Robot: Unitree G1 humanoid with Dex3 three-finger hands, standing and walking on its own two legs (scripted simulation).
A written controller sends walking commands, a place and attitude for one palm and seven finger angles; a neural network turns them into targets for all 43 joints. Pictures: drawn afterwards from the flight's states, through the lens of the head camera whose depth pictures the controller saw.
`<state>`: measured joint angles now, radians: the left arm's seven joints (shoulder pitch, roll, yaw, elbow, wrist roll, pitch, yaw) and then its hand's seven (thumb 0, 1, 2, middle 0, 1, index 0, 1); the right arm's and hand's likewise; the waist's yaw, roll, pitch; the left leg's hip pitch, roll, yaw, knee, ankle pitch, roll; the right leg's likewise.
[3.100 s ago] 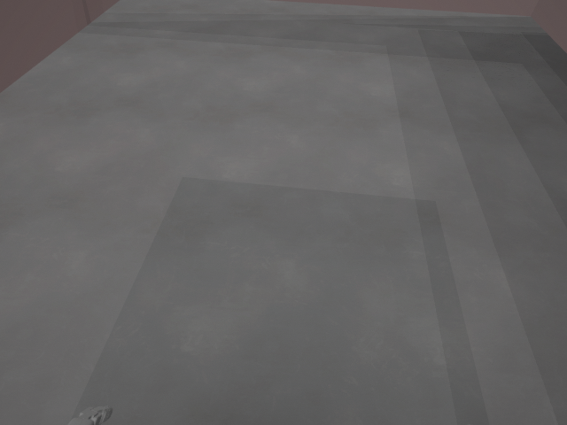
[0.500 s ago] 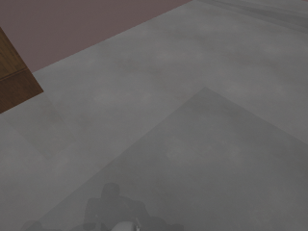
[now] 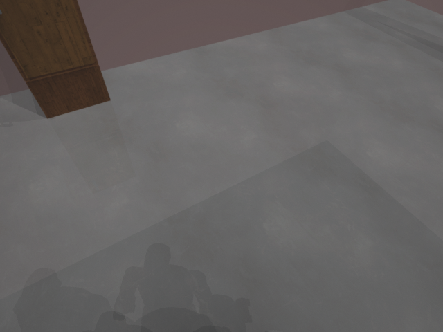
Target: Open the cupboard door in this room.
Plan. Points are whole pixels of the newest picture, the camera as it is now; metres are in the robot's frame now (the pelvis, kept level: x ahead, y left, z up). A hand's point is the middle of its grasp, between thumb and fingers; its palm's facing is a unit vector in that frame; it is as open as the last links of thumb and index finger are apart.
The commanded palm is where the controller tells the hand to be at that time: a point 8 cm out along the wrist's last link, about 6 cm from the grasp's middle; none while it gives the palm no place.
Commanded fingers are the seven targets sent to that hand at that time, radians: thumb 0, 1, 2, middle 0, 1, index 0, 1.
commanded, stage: turn or walk to find it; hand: left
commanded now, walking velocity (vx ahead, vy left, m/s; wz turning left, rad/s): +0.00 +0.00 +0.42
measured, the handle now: out of the picture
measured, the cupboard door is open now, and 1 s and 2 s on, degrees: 0 0 0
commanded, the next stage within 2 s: stand and wait in 0.22 s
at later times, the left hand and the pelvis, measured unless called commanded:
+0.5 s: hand out of the picture -0.03 +0.17 -0.17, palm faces +0.22 -0.95 -0.22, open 7.4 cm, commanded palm none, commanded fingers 0.00 0.90 0.90 -0.20 -0.30 -0.20 -0.30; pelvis -0.02 -0.02 -0.01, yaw +11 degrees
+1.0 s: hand out of the picture -0.03 +0.20 -0.16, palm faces +0.38 -0.88 -0.28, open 7.4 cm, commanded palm none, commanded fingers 0.00 0.90 0.90 -0.20 -0.30 -0.20 -0.30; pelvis -0.06 -0.03 -0.01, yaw +22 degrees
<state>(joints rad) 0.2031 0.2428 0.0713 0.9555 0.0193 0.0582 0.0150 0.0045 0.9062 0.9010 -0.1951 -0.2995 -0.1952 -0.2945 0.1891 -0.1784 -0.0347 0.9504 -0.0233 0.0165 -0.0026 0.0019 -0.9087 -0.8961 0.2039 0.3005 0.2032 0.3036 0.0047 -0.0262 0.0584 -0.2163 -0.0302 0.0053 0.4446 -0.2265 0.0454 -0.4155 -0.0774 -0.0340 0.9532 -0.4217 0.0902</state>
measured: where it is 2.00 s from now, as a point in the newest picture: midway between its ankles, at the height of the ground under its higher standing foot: outside the picture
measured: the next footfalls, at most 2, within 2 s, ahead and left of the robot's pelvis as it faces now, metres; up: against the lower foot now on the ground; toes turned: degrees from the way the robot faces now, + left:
right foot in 0.16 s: +0.04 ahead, -0.14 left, +0.00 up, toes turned +1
left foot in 0.54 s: -0.02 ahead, +0.10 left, +0.00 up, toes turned +15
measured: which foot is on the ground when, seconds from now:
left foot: down 0.00-0.16, up 0.18-0.52, down 0.54-1.00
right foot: up 0.00-0.14, down 0.16-0.56, up 0.58-0.98, down 1.00-1.00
